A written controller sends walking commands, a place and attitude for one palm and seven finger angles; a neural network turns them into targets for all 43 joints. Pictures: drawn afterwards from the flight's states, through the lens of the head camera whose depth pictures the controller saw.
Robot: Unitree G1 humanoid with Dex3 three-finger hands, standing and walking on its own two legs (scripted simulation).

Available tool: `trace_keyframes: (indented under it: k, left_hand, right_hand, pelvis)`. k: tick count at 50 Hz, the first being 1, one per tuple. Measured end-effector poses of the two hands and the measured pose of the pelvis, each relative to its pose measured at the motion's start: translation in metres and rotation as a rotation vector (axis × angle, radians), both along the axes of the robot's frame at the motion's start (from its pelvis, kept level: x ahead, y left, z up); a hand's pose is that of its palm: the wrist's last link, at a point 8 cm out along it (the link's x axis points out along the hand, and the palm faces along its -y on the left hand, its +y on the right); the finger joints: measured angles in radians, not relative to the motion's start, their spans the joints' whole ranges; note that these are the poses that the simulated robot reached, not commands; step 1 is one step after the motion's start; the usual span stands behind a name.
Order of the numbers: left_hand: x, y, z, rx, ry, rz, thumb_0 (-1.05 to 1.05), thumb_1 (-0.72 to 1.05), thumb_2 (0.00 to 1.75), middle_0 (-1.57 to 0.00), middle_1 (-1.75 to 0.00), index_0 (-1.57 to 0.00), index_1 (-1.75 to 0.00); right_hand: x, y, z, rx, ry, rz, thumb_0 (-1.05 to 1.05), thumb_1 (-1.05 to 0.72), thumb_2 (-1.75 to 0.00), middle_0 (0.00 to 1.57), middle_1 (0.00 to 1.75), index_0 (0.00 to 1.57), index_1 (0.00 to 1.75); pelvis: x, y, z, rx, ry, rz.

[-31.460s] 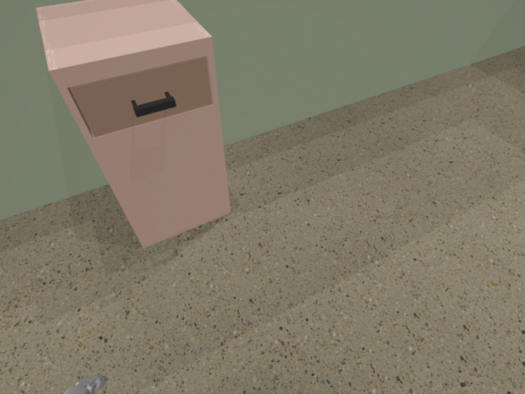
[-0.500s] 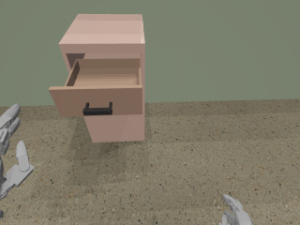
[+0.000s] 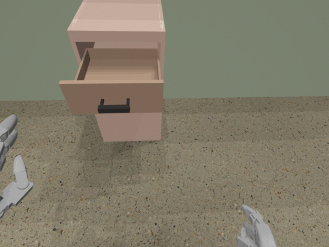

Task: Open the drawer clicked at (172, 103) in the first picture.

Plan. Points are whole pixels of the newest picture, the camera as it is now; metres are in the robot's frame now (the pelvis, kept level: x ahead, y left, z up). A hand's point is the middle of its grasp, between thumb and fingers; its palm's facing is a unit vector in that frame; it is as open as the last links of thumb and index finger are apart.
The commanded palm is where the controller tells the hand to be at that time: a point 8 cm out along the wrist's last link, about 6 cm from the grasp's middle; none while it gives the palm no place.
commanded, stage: stop stepping back and stand still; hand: left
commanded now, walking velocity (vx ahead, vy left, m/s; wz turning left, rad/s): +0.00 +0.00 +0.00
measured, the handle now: (114, 105) +0.61 +0.22 -0.07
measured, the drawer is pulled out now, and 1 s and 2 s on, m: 0.29 0.29 0.29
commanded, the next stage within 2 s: let the arm hang, fingers relaxed in 0.02 s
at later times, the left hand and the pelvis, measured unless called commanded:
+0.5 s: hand out of the picture +0.01 +0.17 -0.18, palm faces -0.05 -0.98 -0.17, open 7.3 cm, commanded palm none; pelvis -0.03 -0.01 -0.01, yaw +1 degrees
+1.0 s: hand out of the picture +0.03 +0.20 -0.16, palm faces +0.00 -0.95 -0.32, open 7.4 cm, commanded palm none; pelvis -0.02 -0.02 +0.00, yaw +0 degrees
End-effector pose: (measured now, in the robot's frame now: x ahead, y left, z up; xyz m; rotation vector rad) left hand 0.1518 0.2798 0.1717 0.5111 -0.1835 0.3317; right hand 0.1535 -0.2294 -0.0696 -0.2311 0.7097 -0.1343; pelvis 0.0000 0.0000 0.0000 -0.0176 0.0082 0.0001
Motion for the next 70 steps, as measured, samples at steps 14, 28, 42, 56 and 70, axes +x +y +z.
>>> trace_keyframes:
  k: [14, 28, 42, 56, 70]
  left_hand:
    - [-0.013, 0.003, -0.205, -0.194, 0.856, 0.072, 0.0, 0.9, 0.9, -0.2, -0.3, -0.2, -0.3]
    - [-0.171, -0.06, -0.321, -0.499, 1.496, 0.189, 0.01, 0.93, 0.9, -0.21, -0.3, -0.2, -0.3]
    - [-0.165, -0.023, -0.295, -0.409, 1.468, 0.325, 0.01, 0.91, 0.9, -0.21, -0.3, -0.2, -0.3]
    - [-0.105, -0.046, -0.295, -0.416, 1.38, 0.23, 0.0, 0.9, 0.9, -0.21, -0.3, -0.2, -0.3]
    - [-0.096, -0.054, -0.298, -0.43, 1.409, 0.231, 0.0, 0.9, 0.9, -0.21, -0.3, -0.2, -0.3]
  right_hand:
    - [-0.031, -0.03, -0.049, 0.022, 0.19, 0.005, 0.01, -0.9, -0.9, 0.2, 0.3, 0.2, 0.3]
    - [-0.165, -0.056, -0.056, -0.046, 0.644, -0.104, 0.01, -0.91, -0.9, 0.2, 0.3, 0.2, 0.3]
    - [-0.161, -0.034, -0.076, 0.059, 0.642, -0.105, 0.01, -0.9, -0.9, 0.2, 0.3, 0.2, 0.3]
    - [-0.134, -0.042, -0.072, 0.056, 0.601, -0.112, 0.01, -0.91, -0.9, 0.2, 0.3, 0.2, 0.3]
    - [-0.117, -0.062, -0.064, 0.014, 0.605, -0.125, 0.01, -0.91, -0.9, 0.2, 0.3, 0.2, 0.3]
  pelvis:
    - [-0.02, 0.004, -0.011, 0.019, 0.004, 0.001]
    - [-0.03, -0.017, -0.003, 0.009, -0.03, 0.02]
    - [-0.026, -0.02, 0.002, 0.014, -0.041, 0.015]
    - [-0.012, -0.024, 0.005, 0.022, -0.038, 0.008]
    - [0.003, -0.031, 0.007, 0.02, -0.035, 0.007]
